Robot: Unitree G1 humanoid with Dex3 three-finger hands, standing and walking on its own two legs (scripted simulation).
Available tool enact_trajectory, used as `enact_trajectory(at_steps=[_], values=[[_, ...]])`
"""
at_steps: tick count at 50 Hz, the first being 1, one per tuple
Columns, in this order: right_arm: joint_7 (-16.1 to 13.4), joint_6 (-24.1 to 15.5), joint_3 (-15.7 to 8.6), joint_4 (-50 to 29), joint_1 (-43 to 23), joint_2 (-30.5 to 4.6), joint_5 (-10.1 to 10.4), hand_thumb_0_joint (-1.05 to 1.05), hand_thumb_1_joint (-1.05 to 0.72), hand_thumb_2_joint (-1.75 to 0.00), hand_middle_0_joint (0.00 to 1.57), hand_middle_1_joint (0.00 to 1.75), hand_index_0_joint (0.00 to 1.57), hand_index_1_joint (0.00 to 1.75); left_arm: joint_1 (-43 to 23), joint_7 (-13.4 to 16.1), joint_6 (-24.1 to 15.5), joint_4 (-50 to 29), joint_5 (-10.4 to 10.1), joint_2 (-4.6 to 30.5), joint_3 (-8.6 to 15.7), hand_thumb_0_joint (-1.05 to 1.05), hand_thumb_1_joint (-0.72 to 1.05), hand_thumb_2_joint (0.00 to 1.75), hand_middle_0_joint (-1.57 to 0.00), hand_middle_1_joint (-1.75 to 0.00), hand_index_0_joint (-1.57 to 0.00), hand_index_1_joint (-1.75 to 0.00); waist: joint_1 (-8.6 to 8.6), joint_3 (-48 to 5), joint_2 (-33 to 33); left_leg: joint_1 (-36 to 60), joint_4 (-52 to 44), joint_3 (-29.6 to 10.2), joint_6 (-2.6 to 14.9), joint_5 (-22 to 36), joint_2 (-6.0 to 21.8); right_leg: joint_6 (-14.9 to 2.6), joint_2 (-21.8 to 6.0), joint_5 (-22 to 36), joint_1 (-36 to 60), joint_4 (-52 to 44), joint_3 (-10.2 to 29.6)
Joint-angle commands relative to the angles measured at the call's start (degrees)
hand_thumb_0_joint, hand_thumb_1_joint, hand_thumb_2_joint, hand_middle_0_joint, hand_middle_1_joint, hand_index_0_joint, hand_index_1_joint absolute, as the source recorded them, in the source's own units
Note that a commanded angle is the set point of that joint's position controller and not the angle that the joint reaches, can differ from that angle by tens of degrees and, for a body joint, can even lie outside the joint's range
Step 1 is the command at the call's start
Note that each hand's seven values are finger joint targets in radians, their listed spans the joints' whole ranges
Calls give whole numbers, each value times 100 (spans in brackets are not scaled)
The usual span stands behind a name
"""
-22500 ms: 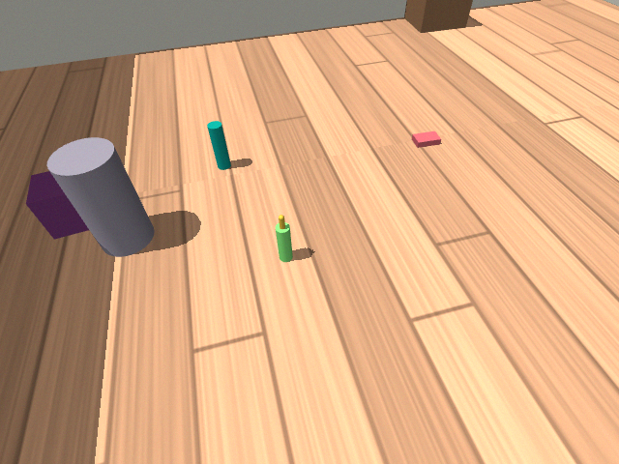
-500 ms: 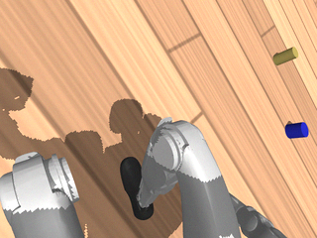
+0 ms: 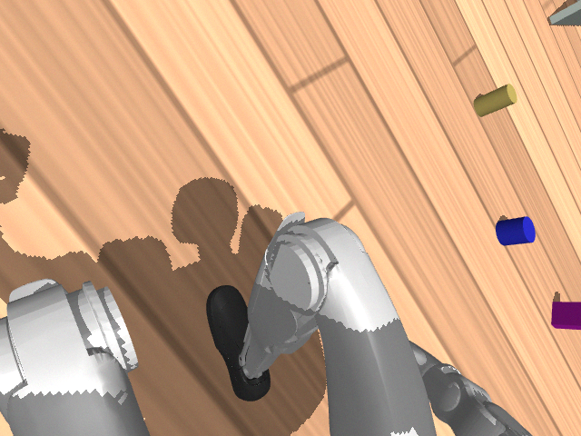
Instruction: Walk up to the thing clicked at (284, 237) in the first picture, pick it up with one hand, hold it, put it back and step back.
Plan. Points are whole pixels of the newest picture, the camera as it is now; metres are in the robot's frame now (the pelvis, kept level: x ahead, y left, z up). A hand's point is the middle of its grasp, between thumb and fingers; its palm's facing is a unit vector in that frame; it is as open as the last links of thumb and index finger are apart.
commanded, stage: loosen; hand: left
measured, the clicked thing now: out of the picture +0.47 +0.30 -0.16
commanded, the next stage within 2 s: open in 0.08 s
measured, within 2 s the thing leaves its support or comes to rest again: rests again in 0.28 s
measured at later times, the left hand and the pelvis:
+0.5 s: hand out of the picture +0.47 +0.30 -0.16, palm faces +0.34 -0.94 +0.02, open 12.0 cm; pelvis +0.00 +0.00 +0.00, yaw -1 degrees
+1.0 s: hand out of the picture +0.47 +0.36 -0.11, palm faces +0.40 -0.91 -0.02, open 17.2 cm; pelvis +0.00 +0.00 +0.01, yaw +0 degrees
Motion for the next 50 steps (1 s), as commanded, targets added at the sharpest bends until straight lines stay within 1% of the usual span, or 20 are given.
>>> enact_trajectory(at_steps=[1,2,3,6,9,13,15,22,24,26,29,30,33,34,37,41,44,46,48,50], values=[[-83,101,-559,10,516,-2046,-7,0,-89,-90,20,30,20,30,-1497,77,-425,-706,-97,854,56,0,16,126,-133,-140,-133,-142,-753,-3385,3157,2364,-1915,48,-342,1026,289,-123,418,922,1790,-784,-59],[-85,96,-554,23,524,-2040,-14,0,-89,-90,20,30,20,30,-1467,76,-426,-674,-103,819,32,0,15,128,-133,-141,-133,-143,-785,-3407,3091,2332,-1877,72,-324,1017,283,-115,425,939,1849,-805,-47],[-97,93,-539,1,527,-2054,-20,0,-90,-90,20,30,20,30,-1447,76,-443,-719,-115,853,82,0,18,120,-136,-137,-137,-137,-776,-3419,3107,2398,-1898,43,-341,1043,288,-109,420,953,1852,-814,-76],[-110,95,-537,27,516,-2050,-43,0,-90,-89,20,30,20,30,-1444,6,-477,-776,-55,797,-69,0,6,96,-120,-117,-122,-115,-792,-3448,3305,2607,-1930,8,-379,1164,307,-121,416,1025,1767,-764,-102],[-112,97,-550,30,435,-2065,-29,0,-90,-89,20,30,20,30,-1509,-14,-463,-752,-31,901,-63,0,-8,76,-111,-104,-113,-102,-759,-3364,3423,2616,-1985,-14,-400,1061,318,-144,417,925,1638,-738,-107],[-120,104,-516,16,447,-2085,-30,0,-91,-90,20,30,20,30,-1525,19,-464,-807,-99,988,43,0,-35,54,-82,-73,-82,-74,-759,-3375,3371,2548,-1957,-21,-378,1135,316,-131,427,1006,1752,-754,-108],[-119,111,-521,18,475,-2080,-31,0,-90,-90,20,30,20,30,-1374,20,-439,-755,-127,896,77,0,-40,46,-77,-65,-77,-65,-753,-3422,3274,2605,-1937,-22,-380,1214,316,-120,429,1061,1802,-772,-108],[-116,115,-505,27,493,-2062,-38,0,-90,-90,20,30,20,30,-1382,-17,-429,-703,-96,854,-31,0,-50,34,-62,-49,-61,-50,-797,-3357,3207,2449,-1922,17,-354,1161,299,-117,438,1043,1870,-809,-120],[-125,102,-507,29,466,-2054,-41,0,-91,-90,20,30,20,30,-1436,-20,-438,-782,-107,978,18,0,-55,31,-57,-45,-56,-46,-757,-3419,3243,2459,-1872,61,-341,1118,301,-121,455,1017,1886,-831,-84],[-123,112,-493,2,509,-2077,-42,0,-90,-90,20,30,20,30,-1369,-12,-435,-733,-137,915,55,0,-54,28,-50,-40,-49,-41,-779,-3444,3216,2493,-1906,23,-354,1200,302,-117,442,1075,1948,-814,-119],[-121,105,-509,-10,429,-2066,-31,0,-90,-90,20,30,20,30,-1414,-7,-443,-731,-117,951,47,0,-57,24,-44,-33,-42,-35,-738,-3337,3208,2443,-1949,8,-352,985,312,-135,450,893,1787,-815,-115],[-123,113,-505,-11,435,-2081,-31,0,-90,-90,20,30,20,30,-1461,-19,-443,-661,-122,880,1,0,-58,23,-42,-32,-41,-33,-824,-3278,3207,2444,-1964,-21,-356,931,312,-130,443,867,1731,-830,-144],[-119,106,-506,-8,444,-2083,-31,0,-90,-90,20,30,20,30,-1470,-19,-447,-703,-89,950,-23,0,-59,19,-34,-25,-33,-27,-777,-3260,3272,2397,-1994,-18,-360,853,308,-137,440,813,1738,-808,-150],[-114,106,-486,-25,451,-2067,-32,0,-90,-90,20,30,20,30,-1371,-13,-435,-636,-77,991,18,0,-61,22,-26,-26,-25,-27,-740,-3319,3219,2391,-1975,-7,-352,916,301,-130,449,859,1818,-825,-144],[-152,129,-503,-12,463,-2083,-30,0,-90,-90,20,30,20,30,-1384,-67,-463,-1021,-78,1263,186,0,-61,17,-17,-18,-17,-19,-646,-3536,3407,2683,-1953,1,-386,1300,331,-136,436,1080,1848,-764,-111],[-184,180,-605,-10,577,-2109,12,0,-91,-90,20,30,20,30,-1379,-182,-373,-1752,-106,1998,719,0,-61,13,-12,-12,-11,-14,-335,-4154,3949,3050,-2009,109,-429,1686,351,-170,444,1259,2106,-693,-18],[-227,243,-772,-2,724,-2088,85,0,-91,-91,20,30,20,30,-1190,-285,-130,-2176,-82,2141,969,0,-61,9,-8,-7,-6,-10,-150,-4415,4385,3404,-2230,129,-493,1796,372,-206,391,1203,1896,-667,30],[-249,282,-930,-8,841,-2029,178,0,-91,-91,20,30,20,30,-1095,-377,119,-2429,-70,1984,904,0,-61,7,-8,-6,-6,-8,-61,-4587,4500,3398,-2359,208,-498,1715,358,-237,373,1146,1829,-715,102],[-270,279,-1063,-11,973,-1966,292,0,-92,-91,20,30,20,30,-807,-566,433,-2270,-139,1415,656,0,-61,7,-8,-6,-6,-8,-111,-4399,4312,3127,-2438,250,-472,1600,328,-237,355,1126,1682,-740,96],[-287,247,-1202,6,1116,-1885,426,0,-92,-90,20,30,20,30,-885,-773,725,-2280,-202,988,271,0,-61,7,-7,-6,-5,-8,-258,-4240,3825,2619,-2360,360,-360,1249,280,-226,355,998,1630,-879,140]])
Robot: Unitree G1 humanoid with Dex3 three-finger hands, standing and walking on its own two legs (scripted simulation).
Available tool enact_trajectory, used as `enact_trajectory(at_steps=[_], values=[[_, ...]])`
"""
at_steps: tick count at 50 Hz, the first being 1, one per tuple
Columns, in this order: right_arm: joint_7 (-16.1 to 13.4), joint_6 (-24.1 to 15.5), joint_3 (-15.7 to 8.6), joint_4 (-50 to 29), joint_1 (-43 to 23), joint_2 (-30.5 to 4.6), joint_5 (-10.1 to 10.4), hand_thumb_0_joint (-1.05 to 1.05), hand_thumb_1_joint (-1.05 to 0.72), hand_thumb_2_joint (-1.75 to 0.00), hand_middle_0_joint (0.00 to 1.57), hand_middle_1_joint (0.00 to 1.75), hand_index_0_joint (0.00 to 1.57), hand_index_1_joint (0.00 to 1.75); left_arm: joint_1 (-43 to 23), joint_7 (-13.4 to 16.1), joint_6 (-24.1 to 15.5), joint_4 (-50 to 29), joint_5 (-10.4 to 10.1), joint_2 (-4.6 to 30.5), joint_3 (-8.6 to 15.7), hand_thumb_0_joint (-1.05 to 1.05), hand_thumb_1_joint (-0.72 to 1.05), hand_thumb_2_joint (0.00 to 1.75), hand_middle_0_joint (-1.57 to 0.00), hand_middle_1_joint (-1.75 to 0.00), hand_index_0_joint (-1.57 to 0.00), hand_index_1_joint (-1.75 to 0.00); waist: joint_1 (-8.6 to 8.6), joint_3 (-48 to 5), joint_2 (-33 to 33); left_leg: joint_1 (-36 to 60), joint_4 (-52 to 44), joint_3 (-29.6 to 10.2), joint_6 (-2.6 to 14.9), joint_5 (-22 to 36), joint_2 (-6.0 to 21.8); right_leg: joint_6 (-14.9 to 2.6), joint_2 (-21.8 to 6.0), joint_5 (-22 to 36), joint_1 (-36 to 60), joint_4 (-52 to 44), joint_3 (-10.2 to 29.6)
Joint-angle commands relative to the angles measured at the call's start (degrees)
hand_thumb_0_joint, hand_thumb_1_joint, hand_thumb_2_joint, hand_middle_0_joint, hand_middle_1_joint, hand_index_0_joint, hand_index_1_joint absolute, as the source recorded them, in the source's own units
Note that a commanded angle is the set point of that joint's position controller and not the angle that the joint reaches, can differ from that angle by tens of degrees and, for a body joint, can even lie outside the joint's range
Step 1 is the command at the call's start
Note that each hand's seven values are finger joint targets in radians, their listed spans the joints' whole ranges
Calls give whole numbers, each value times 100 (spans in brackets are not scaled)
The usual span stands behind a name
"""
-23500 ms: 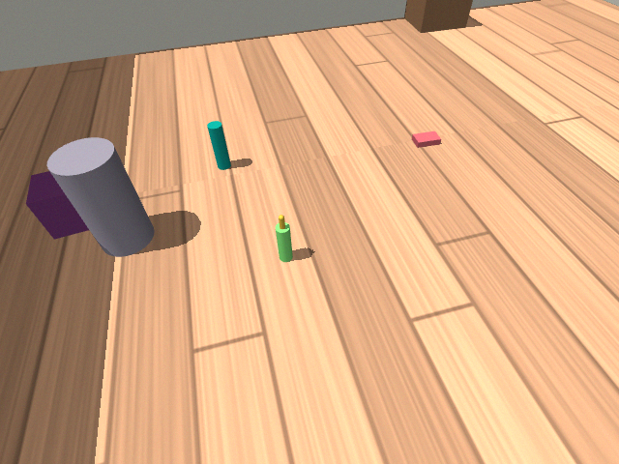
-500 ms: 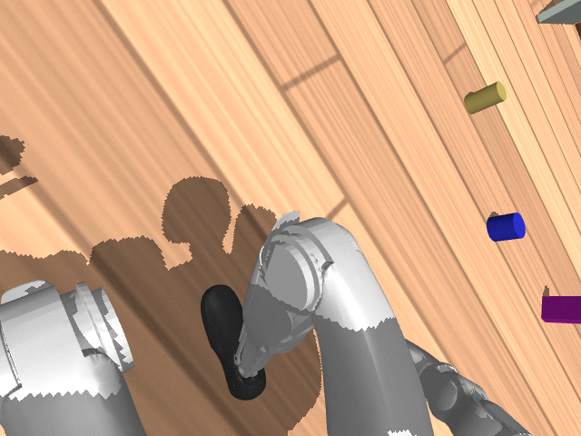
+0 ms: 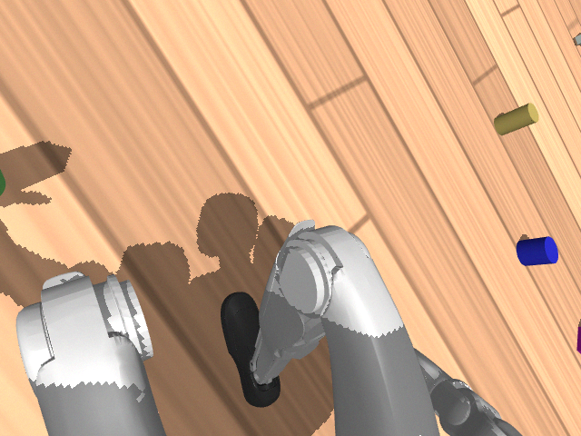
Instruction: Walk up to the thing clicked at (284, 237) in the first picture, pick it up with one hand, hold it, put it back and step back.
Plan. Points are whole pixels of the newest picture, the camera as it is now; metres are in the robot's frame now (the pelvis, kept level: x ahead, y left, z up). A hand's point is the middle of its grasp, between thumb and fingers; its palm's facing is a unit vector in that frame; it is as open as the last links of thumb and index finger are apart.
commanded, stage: rise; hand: left
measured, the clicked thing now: out of the picture +0.47 +0.29 -0.19
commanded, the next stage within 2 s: home in 0.18 s
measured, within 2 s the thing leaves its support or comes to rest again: neither
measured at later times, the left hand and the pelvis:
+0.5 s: hand out of the picture +0.36 +0.45 +0.03, palm faces +0.41 -0.78 -0.47, open 17.1 cm; pelvis +0.01 -0.01 +0.07, yaw +8 degrees
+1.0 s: hand out of the picture +0.27 +0.32 +0.20, palm faces +0.36 -0.83 -0.44, open 17.4 cm; pelvis +0.07 -0.01 +0.31, yaw +13 degrees
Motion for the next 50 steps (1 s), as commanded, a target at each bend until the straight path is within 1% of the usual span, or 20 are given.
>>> enact_trajectory(at_steps=[1,4,6,7,9,10,11,13,14,17,18,21,25,26,27,30,36,42,45,50], values=[[-153,56,-954,32,788,-1911,279,0,-91,-90,20,30,20,30,-1027,-430,232,-947,-203,510,-543,0,-61,6,-6,-5,-5,-6,-492,-3696,3387,2476,-2220,244,-342,1234,247,-208,320,1011,1510,-793,47],[-169,21,-1102,41,964,-1868,478,0,-89,-89,20,30,20,30,-1029,-675,605,-716,-389,303,-613,0,-61,6,-3,-6,-5,-5,-469,-3471,2769,2012,-2211,246,-212,680,190,-186,307,573,1312,-926,70],[-146,-28,-1208,16,1002,-1826,564,0,-80,-89,20,30,20,30,-1220,-724,697,-1127,-504,376,-442,0,-53,9,-6,-2,-2,-5,-247,-3634,2658,1953,-2231,289,-193,650,156,-198,283,531,1348,-926,123],[-146,86,-1386,174,1144,-1583,720,0,-88,-91,20,30,20,30,-831,-382,1063,-928,603,1458,-352,0,-56,6,-7,-6,-6,-6,261,-4300,3126,2567,-2624,460,-252,774,138,-245,238,393,1404,-1133,290],[-159,178,-1553,-149,1073,-1645,894,0,-90,-91,20,30,20,30,-1139,-227,1342,-1407,536,1360,-175,0,-54,5,-7,-6,-7,-6,261,-4608,3379,2901,-2962,377,-281,622,191,-256,212,272,1217,-1111,326],[-167,260,-1714,-113,1222,-1718,965,0,-89,-90,20,30,20,30,-1282,-136,1403,-2170,593,1920,252,0,-54,6,-7,-6,-6,-6,516,-5208,3936,3377,-3098,410,-342,784,185,-276,176,391,1291,-1050,402],[-184,337,-1810,-221,1249,-1646,1036,0,-93,-91,20,30,20,30,-1027,-62,1603,-2479,698,2042,350,0,-55,5,-8,-7,-7,-7,703,-5645,4361,3741,-3275,455,-376,984,187,-292,161,479,1327,-1008,483],[-222,408,-1964,-211,1336,-1480,1197,0,-96,-92,20,30,20,30,-563,52,2035,-2513,817,1616,128,0,-55,4,-8,-8,-9,-7,758,-5505,4316,3875,-3493,479,-397,1124,185,-321,168,398,991,-1033,568],[-222,416,-1929,-8,1374,-1300,1223,0,-98,-93,20,30,20,30,-856,57,2150,-2336,860,1278,-154,0,-56,5,-8,-10,-9,-9,567,-4906,4013,3477,-3451,490,-362,944,161,-335,188,312,693,-1096,576],[-341,467,-2143,18,1589,-1200,1360,0,-90,-90,20,30,20,30,-905,338,2527,-2962,969,1917,256,0,-47,10,-6,-7,-6,-7,774,-5302,3766,3463,-3448,767,-274,1046,86,-338,170,401,1133,-1426,793],[-350,479,-2202,-33,1622,-1143,1394,0,-90,-90,20,30,20,30,-516,383,2701,-2810,1003,1766,228,0,-44,12,-6,-7,-6,-7,837,-5269,3514,3335,-3523,844,-238,978,65,-327,184,358,1284,-1551,834],[-382,431,-2490,-73,1743,-1017,1493,0,-90,-90,20,30,20,30,93,462,3109,-2667,1013,470,-398,0,-44,12,-6,-7,-7,-7,703,-5349,2886,3346,-3804,943,-172,831,6,-325,164,262,1501,-1955,906],[-414,322,-2699,-272,1621,-924,1667,0,-90,-90,20,30,20,30,951,636,3671,-2962,962,-408,-967,0,-48,10,-6,-6,-6,-6,830,-5187,2187,3412,-4421,928,-89,6,-10,-286,145,-349,1778,-2658,986],[-439,314,-2775,-282,1649,-960,1710,0,-90,-90,20,30,20,30,1194,722,3785,-3290,944,-263,-855,0,-48,10,-6,-7,-6,-6,903,-5307,2137,3549,-4537,943,-84,-8,-20,-269,133,-370,2013,-2817,1019],[-453,290,-2818,-413,1640,-904,1759,0,-90,-90,20,30,20,30,1173,764,3891,-3799,911,-555,-1101,0,-47,10,-6,-7,-6,-7,931,-5568,2085,3831,-4715,931,-99,33,-23,-268,119,-338,2230,-2983,1056],[-587,258,-2957,-564,1645,-860,1925,0,-90,-90,20,30,20,30,1990,1049,4217,-5122,854,-86,-803,0,-48,10,-6,-7,-6,-6,1227,-6140,2188,4734,-5211,1010,-118,436,-3,-250,95,-67,3152,-3516,1216],[-951,48,-2865,-581,1557,-444,2010,0,-90,-90,20,30,20,30,2625,1603,4721,-5809,821,-354,-762,0,-53,7,-5,-6,-5,-6,1228,-5664,1825,5536,-6008,1181,-78,1302,-29,-238,94,639,4505,-4494,1484],[-1158,-253,-2766,-552,1621,-179,1923,0,-90,-90,20,30,20,30,3756,1862,5035,-5374,746,-1570,-1452,0,-54,6,-5,-5,-5,-5,1252,-4996,2063,6583,-6786,1358,-127,2158,-62,-297,74,1255,5399,-5446,1534],[-1187,-388,-2748,-528,1651,-131,1906,0,-90,-90,20,30,20,30,3849,1887,5193,-5155,679,-2123,-1860,0,-56,5,-5,-5,-5,-5,1102,-4552,1863,6899,-7219,1360,-148,2219,-32,-274,75,1369,5784,-5935,1499],[-1212,-584,-2765,-615,1700,-88,1862,0,-90,-90,20,30,20,30,4497,1919,5454,-5448,606,-2492,-2219,0,-56,5,-5,-5,-5,-5,1154,-4286,1649,7625,-7996,1340,-187,2503,-36,-250,65,1659,6868,-6718,1464]])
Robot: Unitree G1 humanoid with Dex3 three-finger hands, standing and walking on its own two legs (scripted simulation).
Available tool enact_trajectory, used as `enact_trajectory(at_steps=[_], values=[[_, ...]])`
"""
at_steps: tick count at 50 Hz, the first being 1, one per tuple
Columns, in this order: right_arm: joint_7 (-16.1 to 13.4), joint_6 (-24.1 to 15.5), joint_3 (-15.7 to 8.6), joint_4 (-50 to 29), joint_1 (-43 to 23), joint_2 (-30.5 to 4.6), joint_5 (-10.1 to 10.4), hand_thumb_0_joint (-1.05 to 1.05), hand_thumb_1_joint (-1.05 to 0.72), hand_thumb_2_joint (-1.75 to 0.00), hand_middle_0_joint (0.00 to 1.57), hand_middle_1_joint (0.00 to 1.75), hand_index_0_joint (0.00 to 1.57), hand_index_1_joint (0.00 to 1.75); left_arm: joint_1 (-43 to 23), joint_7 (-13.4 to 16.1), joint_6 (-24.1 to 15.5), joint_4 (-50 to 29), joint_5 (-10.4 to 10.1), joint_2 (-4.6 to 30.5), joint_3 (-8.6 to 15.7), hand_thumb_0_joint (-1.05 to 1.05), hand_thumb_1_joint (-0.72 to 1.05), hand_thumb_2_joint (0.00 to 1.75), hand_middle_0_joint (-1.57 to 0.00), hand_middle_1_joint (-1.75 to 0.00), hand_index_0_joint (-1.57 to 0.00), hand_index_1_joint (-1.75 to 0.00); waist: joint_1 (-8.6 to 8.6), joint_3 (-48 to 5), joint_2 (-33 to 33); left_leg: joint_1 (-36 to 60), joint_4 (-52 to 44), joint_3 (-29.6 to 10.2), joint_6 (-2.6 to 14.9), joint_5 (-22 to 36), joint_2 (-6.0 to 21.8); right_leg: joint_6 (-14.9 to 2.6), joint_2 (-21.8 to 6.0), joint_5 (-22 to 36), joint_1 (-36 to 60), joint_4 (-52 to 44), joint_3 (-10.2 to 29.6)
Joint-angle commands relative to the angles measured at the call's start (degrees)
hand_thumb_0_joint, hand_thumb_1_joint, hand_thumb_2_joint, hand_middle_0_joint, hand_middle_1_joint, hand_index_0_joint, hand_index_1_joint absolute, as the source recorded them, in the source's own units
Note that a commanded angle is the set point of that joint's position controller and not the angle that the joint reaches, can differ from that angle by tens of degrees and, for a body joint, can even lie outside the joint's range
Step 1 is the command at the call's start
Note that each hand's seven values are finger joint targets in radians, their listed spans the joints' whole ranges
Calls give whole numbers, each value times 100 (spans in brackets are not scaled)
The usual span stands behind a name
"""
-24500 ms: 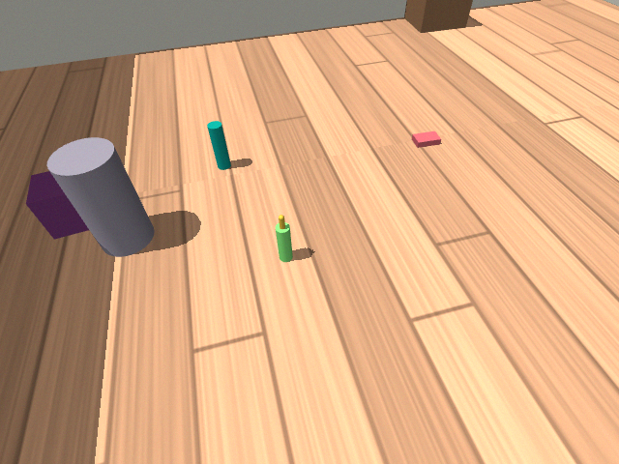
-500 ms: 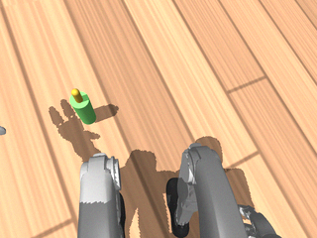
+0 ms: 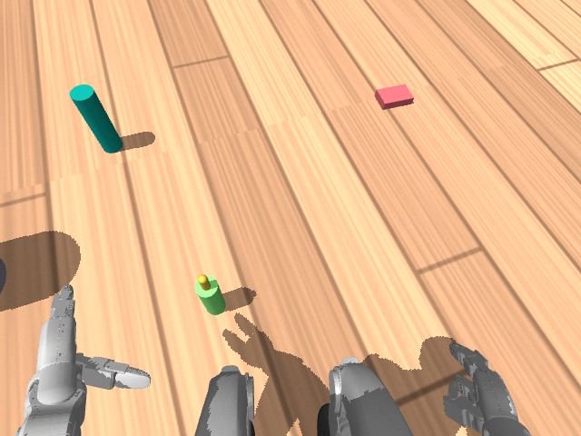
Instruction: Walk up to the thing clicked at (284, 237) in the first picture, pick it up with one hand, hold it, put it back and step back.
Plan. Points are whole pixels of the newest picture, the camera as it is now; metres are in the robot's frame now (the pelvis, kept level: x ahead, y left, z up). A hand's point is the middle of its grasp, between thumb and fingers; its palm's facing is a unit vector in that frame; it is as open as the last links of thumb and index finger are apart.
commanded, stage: home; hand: left
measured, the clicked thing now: (209, 293) +0.47 +0.19 -0.49
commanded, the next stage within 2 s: none
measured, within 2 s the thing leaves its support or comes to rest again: neither
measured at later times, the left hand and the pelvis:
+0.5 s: hand (118, 396) +0.20 +0.19 +0.05, palm faces +0.12 -0.95 -0.30, open 17.5 cm; pelvis +0.04 +0.00 +0.10, yaw +1 degrees
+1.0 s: hand (120, 393) +0.20 +0.19 +0.05, palm faces +0.12 -0.95 -0.29, open 17.5 cm; pelvis +0.04 +0.00 +0.11, yaw +1 degrees
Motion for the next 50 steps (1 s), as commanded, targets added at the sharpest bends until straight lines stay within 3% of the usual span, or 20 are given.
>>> enact_trajectory(at_steps=[1,5,9,10,17,21,24,30,34,35,39,43,44,46,47,49,50], values=[[-95,-281,-316,-516,534,-740,-4,0,-90,-90,20,30,20,30,151,145,4,-1077,-62,597,-37,0,-57,4,-5,-5,-5,-5,12,-1903,413,2344,-1838,-26,55,1767,-54,-43,75,1506,2347,-1752,299],[-181,-383,-299,-640,503,-673,30,0,-90,-90,20,30,20,30,564,228,184,-1652,-94,563,-127,0,-59,3,-5,-5,-5,-5,80,-1602,436,2877,-2405,57,46,1838,-86,-3,66,1623,3099,-2338,352],[-278,-463,-274,-825,577,-594,50,0,-90,-90,20,30,20,30,1220,290,374,-2205,-132,287,-350,0,-58,4,-5,-5,-5,-5,113,-1269,539,3442,-2933,111,18,2056,-102,4,106,1819,3589,-2761,288],[-298,-480,-255,-850,553,-571,55,0,-90,-90,20,30,20,30,1367,292,420,-2352,-143,169,-510,0,-58,4,-5,-5,-5,-5,91,-1171,471,3567,-3056,115,20,2068,-105,13,104,1837,3733,-2879,266],[-415,-657,-219,-1133,479,-470,18,0,-90,-90,20,30,20,30,2518,280,702,-3399,-187,-307,-967,0,-58,4,-5,-5,-5,-5,133,-446,188,3881,-3605,91,37,1979,-92,20,168,1724,4092,-3370,140],[-434,-770,-214,-1222,464,-473,-12,0,-90,-90,20,30,20,30,2591,217,726,-3637,-183,-353,-972,0,-55,5,-5,-5,-5,-5,94,152,-46,3842,-3831,130,72,1508,-94,58,158,1322,4064,-3648,137],[-439,-856,-203,-1264,445,-466,-41,0,-90,-90,20,30,20,30,2664,166,696,-3751,-172,-365,-947,0,-55,5,-5,-5,-5,-5,126,231,-91,3862,-3888,145,78,1384,-105,76,129,1215,4100,-3718,159],[-442,-991,-198,-1177,488,-452,-128,0,-90,-90,20,30,20,30,2485,105,640,-3776,-137,-422,-946,0,-54,6,-5,-5,-5,-5,93,-72,127,4126,-3836,196,67,1581,-151,68,89,1447,4276,-3712,257],[-460,-1048,-185,-1106,502,-436,-135,0,-90,-90,20,30,20,30,2513,141,648,-3886,-131,-413,-952,0,-57,4,-5,-5,-5,-5,155,-420,347,4383,-3796,164,19,2102,-149,42,103,1890,4524,-3612,231],[-474,-1047,-190,-1163,470,-445,-141,0,-90,-90,20,30,20,30,2590,146,654,-3936,-128,-312,-853,0,-57,4,-5,-5,-5,-5,159,-579,317,4401,-3750,161,26,2244,-152,48,109,2024,4582,-3621,236],[-487,-1066,-167,-1058,469,-433,-156,0,-90,-90,20,30,20,30,2695,145,701,-3613,-126,-448,-934,0,-58,4,-5,-5,-5,-5,120,-353,27,4329,-3717,168,52,2301,-151,82,100,2146,4609,-3708,238],[-453,-1049,-169,-1084,366,-447,-133,0,-90,-90,20,30,20,30,2641,130,680,-3474,-126,-411,-899,0,-56,5,-5,-5,-5,-5,202,114,58,4172,-3878,169,40,1979,-150,71,111,1776,4440,-3794,176],[-459,-1064,-181,-1046,429,-441,-148,0,-90,-90,20,30,20,30,2647,116,688,-3449,-121,-500,-975,0,-55,5,-5,-5,-5,-5,169,13,88,4195,-3865,170,40,1968,-157,73,117,1768,4466,-3788,187],[-440,-1071,-181,-1082,411,-446,-138,0,-90,-90,20,30,20,30,2650,112,677,-3604,-129,-348,-845,0,-56,5,-5,-5,-5,-5,231,-65,140,4214,-3883,168,42,2012,-167,65,111,1801,4498,-3803,191],[-425,-1080,-179,-1068,384,-456,-126,0,-90,-90,20,30,20,30,2618,98,678,-3516,-135,-438,-924,0,-56,5,-5,-5,-5,-5,192,102,163,4205,-3958,139,29,1892,-146,55,126,1665,4431,-3767,165],[-428,-1086,-194,-1063,408,-454,-132,0,-90,-90,20,30,20,30,2621,92,694,-3516,-137,-498,-968,0,-55,5,-5,-5,-5,-5,163,-72,158,4292,-3936,140,28,2025,-139,52,136,1792,4499,-3750,161],[-434,-1098,-210,-1053,423,-469,-132,0,-90,-90,20,30,20,30,2635,99,691,-3571,-132,-380,-852,0,-56,5,-5,-5,-5,-5,216,-165,160,4316,-3928,137,28,2094,-137,48,137,1849,4542,-3747,159]])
